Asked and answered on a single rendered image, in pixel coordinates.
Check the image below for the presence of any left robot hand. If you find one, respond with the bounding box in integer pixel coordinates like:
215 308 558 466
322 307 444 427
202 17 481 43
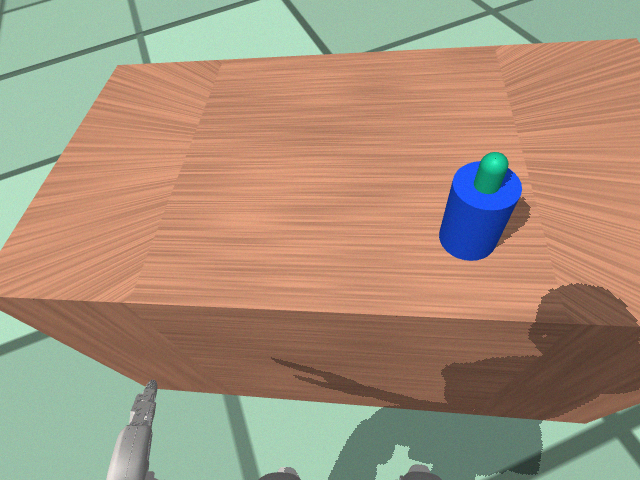
106 379 158 480

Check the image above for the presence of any bottle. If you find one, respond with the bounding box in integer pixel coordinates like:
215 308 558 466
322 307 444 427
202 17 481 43
439 152 522 261

